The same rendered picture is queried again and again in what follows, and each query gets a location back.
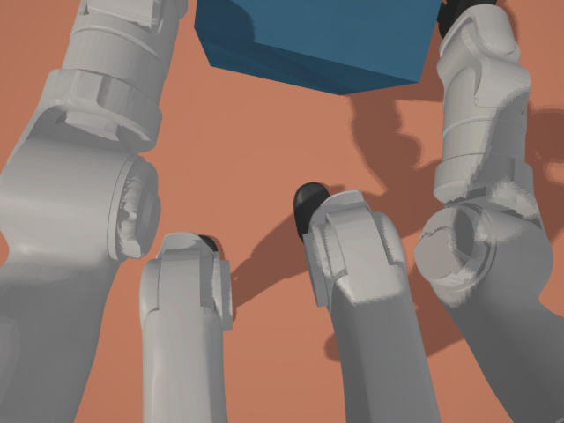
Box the robot right shin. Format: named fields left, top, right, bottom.
left=308, top=190, right=407, bottom=275

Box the robot left forearm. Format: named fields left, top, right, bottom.
left=0, top=0, right=188, bottom=234

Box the left robot upper arm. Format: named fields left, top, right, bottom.
left=0, top=135, right=161, bottom=423

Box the carton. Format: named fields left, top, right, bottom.
left=194, top=0, right=442, bottom=95

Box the right robot upper arm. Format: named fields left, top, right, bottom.
left=414, top=203, right=564, bottom=423

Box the left robot foot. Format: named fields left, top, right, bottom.
left=198, top=235, right=218, bottom=252

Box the robot right hand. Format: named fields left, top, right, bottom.
left=437, top=0, right=497, bottom=38

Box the robot right forearm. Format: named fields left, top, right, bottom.
left=433, top=4, right=546, bottom=235

